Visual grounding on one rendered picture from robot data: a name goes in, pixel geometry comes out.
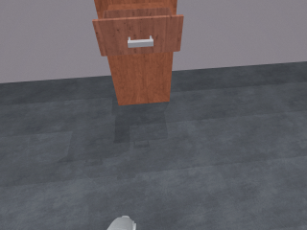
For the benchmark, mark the robot left thigh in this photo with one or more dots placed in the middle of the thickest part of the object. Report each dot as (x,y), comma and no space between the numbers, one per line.
(122,223)

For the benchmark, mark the cabinet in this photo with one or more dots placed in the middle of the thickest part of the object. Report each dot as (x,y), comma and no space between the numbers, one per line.
(140,78)

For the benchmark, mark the handle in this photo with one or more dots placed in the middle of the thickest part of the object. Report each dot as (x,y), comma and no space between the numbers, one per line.
(140,42)

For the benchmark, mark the drawer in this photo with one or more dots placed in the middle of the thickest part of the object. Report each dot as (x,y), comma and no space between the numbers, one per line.
(116,26)

